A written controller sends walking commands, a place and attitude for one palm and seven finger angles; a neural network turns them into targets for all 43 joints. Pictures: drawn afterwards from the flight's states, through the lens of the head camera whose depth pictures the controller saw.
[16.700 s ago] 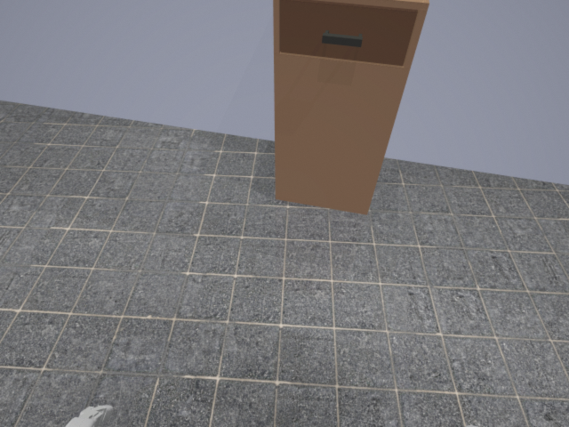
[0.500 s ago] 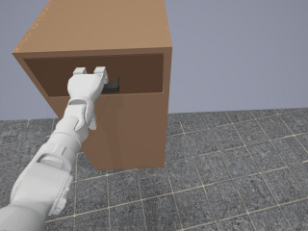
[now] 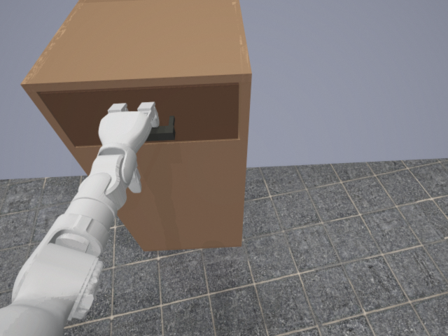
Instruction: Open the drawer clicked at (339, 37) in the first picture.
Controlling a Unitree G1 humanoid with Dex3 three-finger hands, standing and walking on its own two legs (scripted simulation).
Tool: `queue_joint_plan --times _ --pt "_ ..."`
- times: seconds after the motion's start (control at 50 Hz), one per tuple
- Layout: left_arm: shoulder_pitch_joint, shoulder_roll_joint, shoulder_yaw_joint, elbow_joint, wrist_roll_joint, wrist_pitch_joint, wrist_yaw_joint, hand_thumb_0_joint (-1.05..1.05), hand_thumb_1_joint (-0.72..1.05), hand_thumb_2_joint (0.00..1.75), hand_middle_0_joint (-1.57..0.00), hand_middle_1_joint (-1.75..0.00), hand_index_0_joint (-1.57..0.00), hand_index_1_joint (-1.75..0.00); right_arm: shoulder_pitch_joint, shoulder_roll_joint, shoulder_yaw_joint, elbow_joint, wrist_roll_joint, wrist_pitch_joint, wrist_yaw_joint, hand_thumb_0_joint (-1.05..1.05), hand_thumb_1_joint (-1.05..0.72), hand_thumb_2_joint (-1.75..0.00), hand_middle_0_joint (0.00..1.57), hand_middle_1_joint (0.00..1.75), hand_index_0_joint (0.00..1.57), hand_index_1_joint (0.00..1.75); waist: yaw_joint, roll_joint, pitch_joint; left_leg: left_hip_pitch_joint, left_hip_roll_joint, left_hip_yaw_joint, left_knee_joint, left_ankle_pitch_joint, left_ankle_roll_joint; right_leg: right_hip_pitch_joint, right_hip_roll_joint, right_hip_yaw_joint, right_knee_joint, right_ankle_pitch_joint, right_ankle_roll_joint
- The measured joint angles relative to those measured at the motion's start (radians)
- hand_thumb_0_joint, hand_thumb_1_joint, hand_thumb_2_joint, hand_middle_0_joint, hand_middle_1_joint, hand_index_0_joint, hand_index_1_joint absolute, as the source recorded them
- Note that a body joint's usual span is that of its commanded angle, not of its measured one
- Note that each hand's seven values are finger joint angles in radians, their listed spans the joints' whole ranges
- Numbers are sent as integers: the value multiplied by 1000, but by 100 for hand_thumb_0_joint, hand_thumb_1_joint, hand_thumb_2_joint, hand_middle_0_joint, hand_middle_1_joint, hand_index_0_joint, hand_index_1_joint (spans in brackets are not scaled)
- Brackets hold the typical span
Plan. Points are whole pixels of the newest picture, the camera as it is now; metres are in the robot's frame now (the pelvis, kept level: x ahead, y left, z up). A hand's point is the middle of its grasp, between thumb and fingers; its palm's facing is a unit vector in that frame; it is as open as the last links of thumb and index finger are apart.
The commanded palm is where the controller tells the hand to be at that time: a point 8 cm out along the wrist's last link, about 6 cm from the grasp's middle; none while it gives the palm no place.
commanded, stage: lift the fingers back up to retry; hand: left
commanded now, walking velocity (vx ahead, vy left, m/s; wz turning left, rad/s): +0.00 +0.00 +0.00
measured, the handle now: (147, 127) +0.53 +0.18 +0.05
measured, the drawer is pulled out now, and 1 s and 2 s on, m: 0.00 0.00 0.00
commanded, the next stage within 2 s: re-aim the fingers above the handle in 0.50 s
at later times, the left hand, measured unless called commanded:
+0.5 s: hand (135, 131) +0.45 +0.17 +0.12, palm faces -0.01 -0.04 -1.00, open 13.9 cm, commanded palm +0.42 +0.17 +0.17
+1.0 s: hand (141, 134) +0.45 +0.16 +0.11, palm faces -0.01 -0.04 -1.00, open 13.9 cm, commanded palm +0.43 +0.18 +0.17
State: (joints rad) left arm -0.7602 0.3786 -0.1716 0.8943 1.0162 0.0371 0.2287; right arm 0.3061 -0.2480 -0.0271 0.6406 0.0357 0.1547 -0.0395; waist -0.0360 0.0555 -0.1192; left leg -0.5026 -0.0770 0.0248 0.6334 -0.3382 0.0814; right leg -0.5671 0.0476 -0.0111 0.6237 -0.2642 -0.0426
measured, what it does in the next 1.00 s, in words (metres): stands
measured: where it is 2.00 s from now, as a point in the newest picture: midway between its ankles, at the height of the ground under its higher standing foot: outside the picture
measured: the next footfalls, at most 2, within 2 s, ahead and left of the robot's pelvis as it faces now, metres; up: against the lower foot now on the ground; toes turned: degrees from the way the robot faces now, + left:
none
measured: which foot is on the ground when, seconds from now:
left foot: down 0.00-1.00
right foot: down 0.00-1.00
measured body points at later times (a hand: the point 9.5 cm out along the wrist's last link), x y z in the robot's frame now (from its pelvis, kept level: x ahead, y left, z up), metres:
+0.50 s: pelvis +0.03 +0.00 +0.01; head +0.05 -0.04 +0.46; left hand +0.45 +0.17 +0.17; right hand +0.17 -0.24 -0.12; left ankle -0.02 +0.07 -0.72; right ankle +0.02 -0.09 -0.72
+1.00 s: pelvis +0.02 -0.02 +0.01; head +0.06 -0.05 +0.46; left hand +0.44 +0.16 +0.17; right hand +0.15 -0.26 -0.13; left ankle -0.02 +0.07 -0.72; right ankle +0.02 -0.09 -0.72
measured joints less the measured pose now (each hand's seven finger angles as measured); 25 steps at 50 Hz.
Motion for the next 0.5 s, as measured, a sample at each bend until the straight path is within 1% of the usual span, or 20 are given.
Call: queue_joint_plan --times 0.08,0.14,0.24,0.3,0.36,0.44,0.5 --pt "29 -5 1 -54 0 -21 -7 0 -49 30 -31 -124 -31 -121 -5 0 -8 2 -3 -3 5 0 -91 -90 20 30 20 30 8 6 5 28 -3 -2 -22 3 0 26 -2 1 -17 -1 1" --pt "42 -16 -8 -98 -3 -20 -4 0 -49 30 -31 -122 -32 -121 -13 -2 -14 12 -5 -2 12 0 -91 -90 20 30 20 30 18 13 8 51 -6 -4 -39 5 1 48 -5 0 -28 -3 3" --pt "39 -37 -25 -138 -15 30 -14 0 -49 30 -32 -121 -32 -121 -43 -3 -8 30 -2 11 22 0 -91 -90 20 30 20 30 34 21 9 97 -10 -6 -75 11 1 88 -8 2 -52 -4 4" --pt "34 -39 -35 -159 -24 70 -45 0 -49 30 -32 -120 -32 -121 -63 -1 -1 30 2 20 24 0 -91 -90 20 30 20 30 39 25 10 125 -10 -7 -100 17 0 113 -8 3 -70 -1 4" --pt "42 -35 -38 -196 -37 93 -88 0 -49 30 -32 -120 -32 -121 -80 0 7 21 6 29 21 0 -91 -90 20 30 20 30 44 29 10 154 -10 -9 -124 24 -1 140 -7 4 -89 2 2" --pt "52 -29 -48 -222 -44 103 -142 0 -49 30 -32 -120 -31 -121 -100 0 18 5 11 40 18 0 -91 -90 20 30 20 30 52 25 14 180 -8 -14 -142 27 -4 164 -6 1 -101 2 -1" --pt "75 -22 -57 -258 -46 85 -171 0 -49 30 -32 -120 -31 -121 -111 -1 19 -10 11 42 15 0 -91 -90 20 30 20 30 58 20 20 186 -8 -18 -143 27 -7 170 -6 -4 -102 0 -5"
